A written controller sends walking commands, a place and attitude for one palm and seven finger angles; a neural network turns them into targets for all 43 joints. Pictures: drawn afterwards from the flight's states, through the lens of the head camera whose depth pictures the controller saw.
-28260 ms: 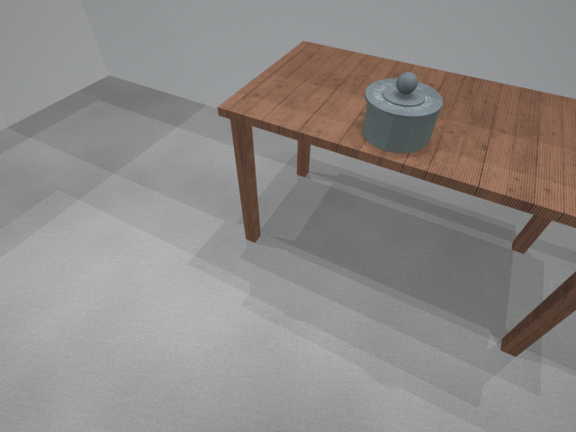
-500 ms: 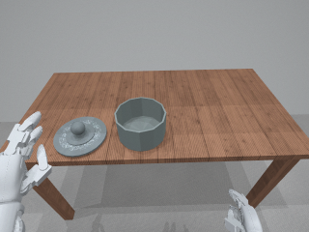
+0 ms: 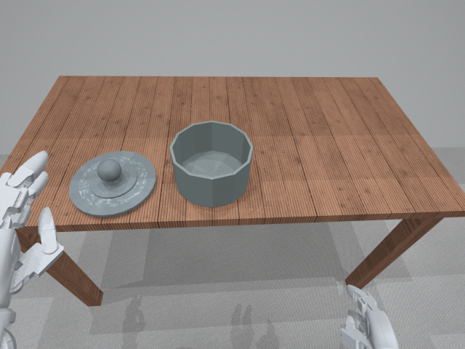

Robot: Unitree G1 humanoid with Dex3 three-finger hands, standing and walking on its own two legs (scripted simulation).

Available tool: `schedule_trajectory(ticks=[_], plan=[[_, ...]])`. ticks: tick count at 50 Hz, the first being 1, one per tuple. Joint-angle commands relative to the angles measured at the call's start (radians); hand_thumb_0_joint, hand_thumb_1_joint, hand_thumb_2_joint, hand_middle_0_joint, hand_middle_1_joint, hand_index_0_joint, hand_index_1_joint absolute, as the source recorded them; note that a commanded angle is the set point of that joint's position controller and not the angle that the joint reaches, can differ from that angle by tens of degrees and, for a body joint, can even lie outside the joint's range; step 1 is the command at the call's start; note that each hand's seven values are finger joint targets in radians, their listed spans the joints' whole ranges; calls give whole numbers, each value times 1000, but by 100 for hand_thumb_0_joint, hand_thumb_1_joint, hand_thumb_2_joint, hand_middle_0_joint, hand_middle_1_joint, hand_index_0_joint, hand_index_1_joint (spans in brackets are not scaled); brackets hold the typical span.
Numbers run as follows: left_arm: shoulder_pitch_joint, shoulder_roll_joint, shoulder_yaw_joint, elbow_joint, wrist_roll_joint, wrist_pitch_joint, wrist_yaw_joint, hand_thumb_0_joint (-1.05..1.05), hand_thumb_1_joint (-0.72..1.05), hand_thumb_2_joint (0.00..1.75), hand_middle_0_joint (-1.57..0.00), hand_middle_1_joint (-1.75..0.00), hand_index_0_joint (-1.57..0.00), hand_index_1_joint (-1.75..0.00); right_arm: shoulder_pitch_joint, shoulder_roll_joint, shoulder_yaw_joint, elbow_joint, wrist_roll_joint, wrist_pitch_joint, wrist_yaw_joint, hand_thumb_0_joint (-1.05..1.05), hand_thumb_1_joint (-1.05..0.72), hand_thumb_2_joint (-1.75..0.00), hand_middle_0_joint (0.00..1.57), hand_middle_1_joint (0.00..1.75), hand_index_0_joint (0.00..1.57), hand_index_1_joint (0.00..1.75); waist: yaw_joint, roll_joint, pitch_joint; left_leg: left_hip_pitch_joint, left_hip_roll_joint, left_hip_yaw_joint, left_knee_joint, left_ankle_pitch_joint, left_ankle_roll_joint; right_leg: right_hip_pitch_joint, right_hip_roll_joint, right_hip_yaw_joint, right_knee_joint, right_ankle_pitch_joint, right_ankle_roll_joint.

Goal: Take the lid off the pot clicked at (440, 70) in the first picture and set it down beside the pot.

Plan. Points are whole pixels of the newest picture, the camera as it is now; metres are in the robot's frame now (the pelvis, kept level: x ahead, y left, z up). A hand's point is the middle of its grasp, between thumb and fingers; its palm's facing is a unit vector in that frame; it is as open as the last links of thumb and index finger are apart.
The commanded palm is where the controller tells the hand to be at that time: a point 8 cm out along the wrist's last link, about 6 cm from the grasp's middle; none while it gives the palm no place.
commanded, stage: step back with the hand held close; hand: left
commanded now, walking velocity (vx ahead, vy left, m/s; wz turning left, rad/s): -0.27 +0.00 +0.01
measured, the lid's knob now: (109, 170) +0.48 +0.33 -0.04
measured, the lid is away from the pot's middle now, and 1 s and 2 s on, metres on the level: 0.24 0.24 0.24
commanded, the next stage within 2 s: stop stepping back and stand still in 1.26 s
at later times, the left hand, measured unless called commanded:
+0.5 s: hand (15, 298) +0.14 +0.25 +0.16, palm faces +0.35 -0.83 -0.44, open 7.4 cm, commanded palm +0.08 +0.29 +0.18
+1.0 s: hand out of the picture +0.10 +0.26 +0.18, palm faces +0.32 -0.85 -0.42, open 7.4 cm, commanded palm +0.03 +0.30 +0.18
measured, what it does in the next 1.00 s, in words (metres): walks backwards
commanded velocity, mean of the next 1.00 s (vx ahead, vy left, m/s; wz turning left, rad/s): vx -0.34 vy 0.00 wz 0.01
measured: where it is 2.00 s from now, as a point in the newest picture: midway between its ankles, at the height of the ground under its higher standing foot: outside the picture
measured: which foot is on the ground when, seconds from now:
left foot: down 0.00-1.00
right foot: down 0.00-0.82, up 0.84-1.00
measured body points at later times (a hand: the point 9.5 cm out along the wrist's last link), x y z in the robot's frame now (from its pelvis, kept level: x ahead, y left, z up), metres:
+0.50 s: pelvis -0.05 +0.01 -0.01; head -0.03 +0.03 +0.44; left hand +0.12 +0.29 +0.18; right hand +0.14 -0.21 -0.07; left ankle +0.06 +0.08 -0.73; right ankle -0.04 -0.15 -0.73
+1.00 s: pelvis -0.11 +0.03 -0.01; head -0.08 +0.07 +0.43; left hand +0.07 +0.31 +0.20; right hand +0.06 -0.20 -0.07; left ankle +0.04 +0.08 -0.73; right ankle -0.15 -0.12 -0.70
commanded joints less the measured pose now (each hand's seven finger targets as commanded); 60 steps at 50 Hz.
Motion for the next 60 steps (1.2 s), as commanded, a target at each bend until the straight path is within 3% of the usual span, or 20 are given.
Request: schedule_trajectory(ticks=[1, 8, 16, 23, 28, 33, 36, 38, 40, 42, 44, 47, 50, 52, 54, 55, 56, 57, 58, 60], plan=[[67, 196, 161, -303, -5, -76, 13, 0, 90, 90, -20, -30, -20, -30, -97, -116, -58, -199, 1, -46, -12, 0, -90, -90, 20, 30, 20, 30, 11, 60, -188, 147, 119, -145, -118, 207, 31, -61, -23, -23, 30, 210, -30], [150, 204, 194, -353, -11, -80, 33, 0, 90, 90, -20, -30, -20, -30, -60, -115, -74, -193, 0, -75, -9, 0, -90, -90, 20, 30, 20, 30, 10, 188, -226, 138, 178, -193, -170, 171, 42, -87, 1, -37, 108, -49, -23], [86, 173, 166, -248, -12, -74, 39, 0, 90, 90, -20, -30, -20, -30, -60, -110, -80, -194, 13, -78, -20, 0, -90, -90, 20, 30, 20, 30, -27, -53, -95, 3, 100, -136, -62, -295, 0, -188, -75, 26, -23, -11, -54], [3, 183, 152, -309, 9, -94, 53, 0, 90, 90, -20, -30, -20, -30, -70, -120, -62, -192, 0, -104, -29, 0, -90, -90, 20, 30, 20, 30, -21, 156, -57, -135, 146, -227, -210, -464, 21, -150, 0, -23, 95, -84, -40], [56, 195, 184, -343, 9, -101, 49, 0, 90, 90, -20, -30, -20, -30, -61, -113, -69, -199, 2, -118, -23, 0, -90, -90, 20, 30, 20, 30, -4, 150, -121, -196, 172, -216, -220, -482, 29, -35, 14, -31, 143, -64, -37], [49, 200, 161, -336, -3, -118, 51, 0, 90, 90, -20, -30, -20, -30, -45, -90, -81, -175, -5, -104, -18, 0, -90, -90, 20, 30, 20, 30, -30, -95, -101, -1, 42, -84, 144, -310, -38, -340, -171, 183, -82, -144, -131], [13, 204, 156, -309, 0, -120, 65, 0, 90, 90, -20, -30, -20, -30, -44, -62, -76, -144, -9, -90, -18, 0, -90, -90, 20, 30, 20, 30, -53, -161, -153, 62, 12, -52, 280, -168, -50, -345, -271, 189, -46, 212, -148], [6, 208, 163, -312, 2, -123, 69, 0, 90, 90, -20, -30, -20, -30, -62, -73, -78, -147, -9, -76, -20, 0, -90, -90, 20, 30, 20, 30, -55, -104, -156, 40, 53, -102, 136, -99, -33, -302, -197, 114, 63, 283, -105], [-3, 200, 175, -339, 1, -131, 69, 0, 90, 90, -20, -30, -20, -30, -88, -113, -85, -170, -5, -84, -25, 0, -90, -90, 20, 30, 20, 30, -36, 128, -110, -82, 169, -239, -112, -87, 20, -240, -34, -5, 224, 99, -37], [-6, 230, 199, -361, 6, -141, 71, 0, 90, 90, -20, -30, -20, -30, -90, -110, -89, -167, -14, -112, -24, 0, -90, -90, 20, 30, 20, 30, -40, 322, -115, -221, 330, -412, -400, -427, 80, -165, 70, 16, 562, -265, -23], [-7, 219, 211, -361, -1, -135, 76, 0, 90, 90, -20, -30, -20, -30, -64, -100, -87, -147, -27, -113, -7, 0, -90, -90, 20, 30, 20, 30, -33, 235, -109, -264, 322, -383, -384, -420, 80, -182, 61, 55, 683, -262, -34], [33, 214, 200, -385, -14, -129, 78, 0, 90, 90, -20, -30, -20, -30, -53, -97, -98, -149, -13, -129, 11, 0, -90, -90, 20, 30, 20, 30, -9, 173, -202, -25, 263, -262, -302, -224, 55, -229, 45, 5, 494, -258, -33], [71, 201, 167, -389, -21, -125, 64, 0, 90, 90, -20, -30, -20, -30, -50, -92, -83, -158, -22, -132, 21, 0, -90, -90, 20, 30, 20, 30, 1, 232, -229, 2, 237, -233, -323, -272, 9, -120, 54, -38, 243, -228, -59], [100, 221, 176, -339, -23, -123, 58, 0, 90, 90, -20, -30, -20, -30, -36, -86, -84, -143, -32, -123, 19, 0, -90, -90, 20, 30, 20, 30, -3, 183, -254, 16, 212, -208, -268, -258, -31, -33, 42, -56, 50, -136, -74], [39, 234, 160, -328, -18, -137, 47, 0, 90, 90, -20, -30, -20, -30, -33, -77, -85, -135, -24, -106, 9, 0, -90, -90, 20, 30, 20, 30, -20, 24, -246, 89, 108, -89, -15, -219, -73, -91, -69, 1, -141, -14, -109], [9, 255, 163, -312, -19, -149, 49, 0, 90, 90, -20, -30, -20, -30, -28, -65, -84, -119, -14, -100, 0, 0, -90, -90, 20, 30, 20, 30, -34, -137, -210, 155, 31, -11, 259, -188, -92, -250, -208, 86, -193, 76, -150], [-40, 273, 159, -316, -29, -156, 51, 0, 90, 90, -20, -30, -20, -30, -55, -54, -74, -125, -7, -102, -9, 0, -90, -90, 20, 30, 20, 30, -34, -251, -169, 111, -28, -3, 498, -229, -96, -364, -353, 186, -236, 137, -207], [-71, 270, 155, -309, -26, -152, 50, 0, 90, 90, -20, -30, -20, -30, -78, -56, -77, -120, 0, -105, -14, 0, -90, -90, 20, 30, 20, 30, -24, -319, -157, 66, -52, -44, 669, -306, -94, -411, -384, 178, -216, 208, -248], [-72, 241, 139, -269, -7, -128, 50, 0, 90, 90, -20, -30, -20, -30, -109, -57, -77, -124, 4, -93, -20, 0, -90, -90, 20, 30, 20, 30, -40, -320, -91, -31, -15, -77, 680, -299, -74, -374, -357, 125, -129, 422, -236], [-62, 210, 125, -201, 7, -113, 48, 0, 90, 90, -20, -30, -20, -30, -144, -27, -32, -135, -4, -59, -29, 0, -90, -90, 20, 30, 20, 30, -53, -158, -4, -113, 8, -61, 416, -256, -62, -254, -278, 31, 29, 635, -164]])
